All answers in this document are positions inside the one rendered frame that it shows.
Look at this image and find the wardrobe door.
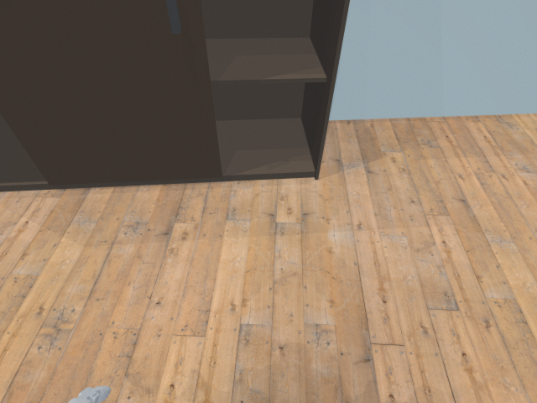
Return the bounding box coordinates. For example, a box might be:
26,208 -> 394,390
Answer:
0,0 -> 222,186
0,113 -> 46,183

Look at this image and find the left robot hand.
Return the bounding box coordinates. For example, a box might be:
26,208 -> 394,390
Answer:
68,386 -> 111,403

